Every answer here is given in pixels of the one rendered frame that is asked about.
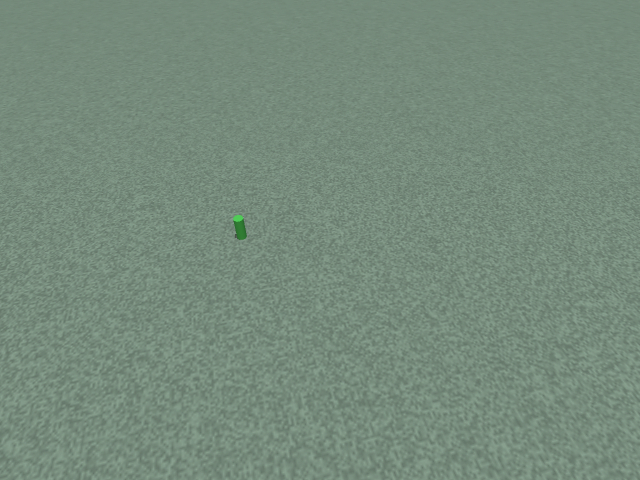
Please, can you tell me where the can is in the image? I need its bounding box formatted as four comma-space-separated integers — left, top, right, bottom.
233, 215, 247, 240

